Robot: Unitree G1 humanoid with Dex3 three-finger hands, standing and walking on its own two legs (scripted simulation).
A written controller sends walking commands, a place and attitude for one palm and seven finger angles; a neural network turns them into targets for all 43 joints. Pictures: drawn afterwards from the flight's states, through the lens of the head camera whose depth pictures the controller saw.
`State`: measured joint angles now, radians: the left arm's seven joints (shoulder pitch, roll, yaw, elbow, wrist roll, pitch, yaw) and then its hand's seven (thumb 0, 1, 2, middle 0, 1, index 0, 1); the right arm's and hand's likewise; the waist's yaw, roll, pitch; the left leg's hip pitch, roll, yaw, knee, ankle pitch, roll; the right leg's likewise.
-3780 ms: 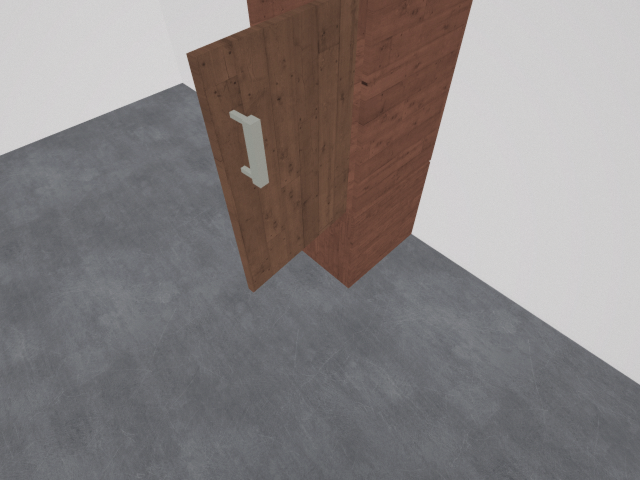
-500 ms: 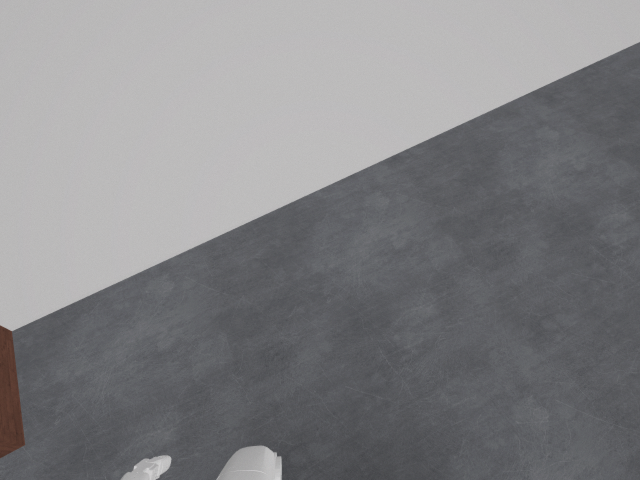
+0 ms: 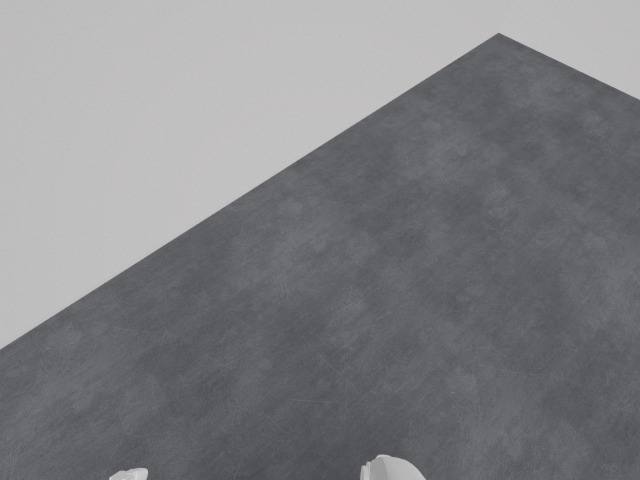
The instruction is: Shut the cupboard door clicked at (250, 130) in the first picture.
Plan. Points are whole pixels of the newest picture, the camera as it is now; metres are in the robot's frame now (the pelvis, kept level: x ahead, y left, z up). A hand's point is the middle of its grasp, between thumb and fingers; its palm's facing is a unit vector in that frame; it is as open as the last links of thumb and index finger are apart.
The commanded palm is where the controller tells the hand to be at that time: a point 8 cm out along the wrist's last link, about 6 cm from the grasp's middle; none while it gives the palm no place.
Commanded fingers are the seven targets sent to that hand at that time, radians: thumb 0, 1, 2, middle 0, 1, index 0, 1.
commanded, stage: walk around to get in front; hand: left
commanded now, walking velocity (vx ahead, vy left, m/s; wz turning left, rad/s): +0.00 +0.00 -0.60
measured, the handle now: out of the picture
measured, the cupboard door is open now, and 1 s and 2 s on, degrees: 95 95 95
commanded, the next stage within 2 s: walk to a spot facing it in 1.38 s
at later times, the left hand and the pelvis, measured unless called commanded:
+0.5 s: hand (232, 455) +0.16 +0.13 -0.16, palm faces -0.24 -0.95 -0.20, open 7.4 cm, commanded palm none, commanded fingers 0.00 0.90 0.90 -0.20 -0.30 -0.20 -0.30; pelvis +0.06 -0.04 +0.00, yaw -17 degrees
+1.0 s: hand (363, 282) +0.46 -0.05 -0.17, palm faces -0.65 -0.74 -0.18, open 7.4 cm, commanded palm none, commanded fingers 0.00 0.90 0.90 -0.20 -0.30 -0.20 -0.30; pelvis +0.23 -0.11 -0.01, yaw -37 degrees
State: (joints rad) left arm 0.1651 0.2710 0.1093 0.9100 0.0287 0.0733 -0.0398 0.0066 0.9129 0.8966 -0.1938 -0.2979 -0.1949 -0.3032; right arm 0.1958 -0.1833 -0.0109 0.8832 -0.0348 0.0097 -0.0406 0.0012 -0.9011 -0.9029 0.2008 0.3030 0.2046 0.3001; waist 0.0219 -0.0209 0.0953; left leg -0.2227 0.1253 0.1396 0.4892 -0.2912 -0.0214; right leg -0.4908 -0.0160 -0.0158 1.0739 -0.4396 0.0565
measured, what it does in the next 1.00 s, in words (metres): walks ahead, turning right: right foot, then left foot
